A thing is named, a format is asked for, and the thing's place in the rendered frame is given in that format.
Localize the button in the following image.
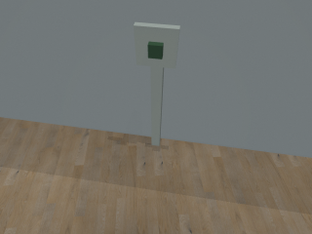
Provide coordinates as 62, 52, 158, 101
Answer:
147, 41, 164, 59

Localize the panel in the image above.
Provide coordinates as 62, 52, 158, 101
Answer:
134, 22, 180, 146

